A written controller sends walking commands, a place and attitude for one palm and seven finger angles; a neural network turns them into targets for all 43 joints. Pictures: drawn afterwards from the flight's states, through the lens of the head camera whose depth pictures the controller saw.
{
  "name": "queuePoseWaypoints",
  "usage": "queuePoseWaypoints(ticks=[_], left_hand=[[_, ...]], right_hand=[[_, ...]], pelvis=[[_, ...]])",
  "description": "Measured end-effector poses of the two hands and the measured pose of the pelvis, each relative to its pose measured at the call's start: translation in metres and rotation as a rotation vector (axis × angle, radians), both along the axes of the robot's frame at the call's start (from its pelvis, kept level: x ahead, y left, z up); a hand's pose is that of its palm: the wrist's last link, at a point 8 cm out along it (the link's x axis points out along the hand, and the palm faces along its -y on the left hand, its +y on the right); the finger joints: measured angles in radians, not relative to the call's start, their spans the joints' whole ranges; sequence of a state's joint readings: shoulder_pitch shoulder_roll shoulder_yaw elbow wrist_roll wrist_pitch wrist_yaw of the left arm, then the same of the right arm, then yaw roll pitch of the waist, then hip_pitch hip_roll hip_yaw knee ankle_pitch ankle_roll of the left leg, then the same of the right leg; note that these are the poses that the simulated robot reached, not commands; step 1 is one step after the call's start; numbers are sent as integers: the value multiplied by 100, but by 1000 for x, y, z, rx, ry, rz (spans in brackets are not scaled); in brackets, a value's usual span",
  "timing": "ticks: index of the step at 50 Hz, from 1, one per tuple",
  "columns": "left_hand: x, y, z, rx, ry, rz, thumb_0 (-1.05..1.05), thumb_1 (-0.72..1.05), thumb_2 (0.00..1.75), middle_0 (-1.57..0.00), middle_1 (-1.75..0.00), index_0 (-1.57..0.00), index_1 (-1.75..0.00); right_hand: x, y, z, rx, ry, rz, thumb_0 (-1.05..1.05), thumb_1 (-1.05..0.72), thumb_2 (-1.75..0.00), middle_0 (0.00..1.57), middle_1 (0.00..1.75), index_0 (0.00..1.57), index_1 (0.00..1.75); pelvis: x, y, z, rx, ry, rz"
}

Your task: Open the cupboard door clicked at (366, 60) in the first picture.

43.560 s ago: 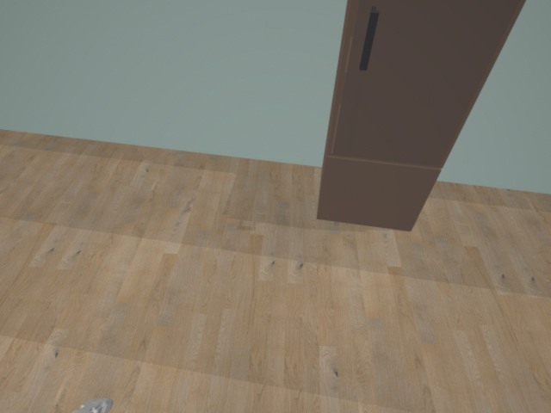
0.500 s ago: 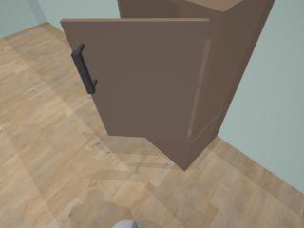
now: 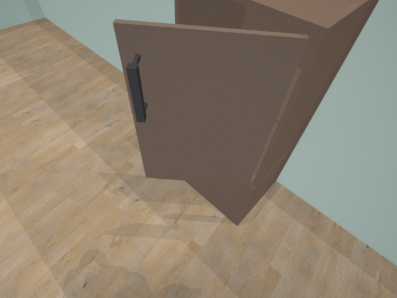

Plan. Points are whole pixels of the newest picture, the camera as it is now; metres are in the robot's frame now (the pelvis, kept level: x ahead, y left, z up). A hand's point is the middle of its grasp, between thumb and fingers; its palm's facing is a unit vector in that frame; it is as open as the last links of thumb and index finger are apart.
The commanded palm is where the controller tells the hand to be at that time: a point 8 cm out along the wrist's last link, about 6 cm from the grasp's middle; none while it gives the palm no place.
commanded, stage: come to a stop and stand still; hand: left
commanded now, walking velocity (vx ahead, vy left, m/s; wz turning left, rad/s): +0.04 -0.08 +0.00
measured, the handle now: (139, 89) +0.55 +0.19 +0.10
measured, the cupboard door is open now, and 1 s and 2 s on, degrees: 40 40 40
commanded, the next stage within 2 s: look again from close up in 0.64 s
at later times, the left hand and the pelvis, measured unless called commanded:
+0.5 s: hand out of the picture -0.04 +0.09 -0.18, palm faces +0.07 -0.99 -0.13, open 7.4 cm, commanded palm none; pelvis -0.02 -0.05 +0.00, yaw +1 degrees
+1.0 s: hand out of the picture -0.02 +0.16 -0.18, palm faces +0.08 -0.97 -0.23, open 7.4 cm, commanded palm none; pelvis -0.01 -0.03 -0.01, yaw +1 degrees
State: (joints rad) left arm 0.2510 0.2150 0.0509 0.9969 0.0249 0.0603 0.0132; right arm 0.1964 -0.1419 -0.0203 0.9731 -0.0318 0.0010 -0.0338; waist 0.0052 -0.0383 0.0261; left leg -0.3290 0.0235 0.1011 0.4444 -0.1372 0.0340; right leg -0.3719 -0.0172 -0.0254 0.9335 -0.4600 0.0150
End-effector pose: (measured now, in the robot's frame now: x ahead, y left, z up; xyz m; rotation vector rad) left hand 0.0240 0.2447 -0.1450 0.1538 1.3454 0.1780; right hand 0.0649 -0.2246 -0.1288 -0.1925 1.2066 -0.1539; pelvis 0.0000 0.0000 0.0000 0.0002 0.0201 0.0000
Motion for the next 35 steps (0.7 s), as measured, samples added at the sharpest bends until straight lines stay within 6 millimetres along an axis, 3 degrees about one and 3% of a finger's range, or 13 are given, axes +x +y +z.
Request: queuePoseWaypoints(ticks=[7, 11, 15, 20, 26, 35], left_hand=[[0, -30, 4, 2, -43, -36, 1, 91, 90, -20, -30, -19, -30], [-16, -46, 11, 14, -47, -19, 1, 93, 90, -20, -30, -20, -30], [-32, -62, 7, -9, -23, 0, 1, 92, 90, -20, -30, -20, -30], [-50, -81, -4, -48, 33, 22, 1, 92, 90, -20, -30, -20, -30], [-69, -103, -5, -87, 77, 42, 1, 91, 90, -20, -30, -20, -30], [-85, -113, -2, -88, 109, 69, 1, 91, 90, -20, -30, -20, -30]], right_hand=[[-62, -26, -18, 27, 101, -69, 0, -92, -90, 20, 30, 21, 30], [-94, -37, -21, 49, 189, -85, 0, -91, -90, 20, 30, 20, 30], [-110, -41, -19, 55, 230, -86, 1, -91, -90, 20, 30, 20, 30], [-119, -37, -19, 59, 262, -78, 1, -91, -90, 20, 30, 20, 30], [-113, -30, -20, 82, 255, -65, 0, -91, -90, 20, 30, 20, 30], [-100, -35, -21, 83, 238, -45, 2, -92, -90, 20, 30, 20, 30]], pelvis=[[-16, -18, -5, 23, -3, -7], [-18, -31, -1, 11, -21, 8], [-16, -41, 0, 3, -28, 8], [-16, -50, -2, 1, -39, 18], [-19, -56, 0, 5, -50, 9], [-17, -59, 2, 6, -53, 16]])
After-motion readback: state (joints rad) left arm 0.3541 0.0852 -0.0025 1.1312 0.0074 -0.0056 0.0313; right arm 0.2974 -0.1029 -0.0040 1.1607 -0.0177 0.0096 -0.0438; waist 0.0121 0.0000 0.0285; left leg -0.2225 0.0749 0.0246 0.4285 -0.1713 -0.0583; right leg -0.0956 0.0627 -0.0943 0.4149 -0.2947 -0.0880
